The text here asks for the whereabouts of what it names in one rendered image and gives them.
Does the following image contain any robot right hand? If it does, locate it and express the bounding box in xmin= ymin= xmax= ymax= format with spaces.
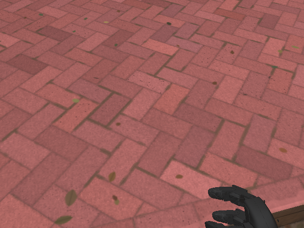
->
xmin=204 ymin=184 xmax=279 ymax=228

